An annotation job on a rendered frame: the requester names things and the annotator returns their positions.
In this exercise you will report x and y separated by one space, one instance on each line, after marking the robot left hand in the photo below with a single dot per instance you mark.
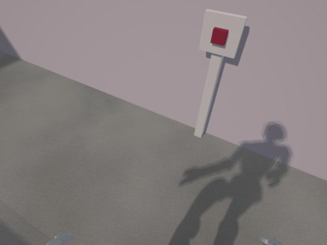
61 239

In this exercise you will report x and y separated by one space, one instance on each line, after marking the panel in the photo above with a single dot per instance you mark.
235 25

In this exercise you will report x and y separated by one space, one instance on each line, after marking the button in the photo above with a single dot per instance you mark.
219 36

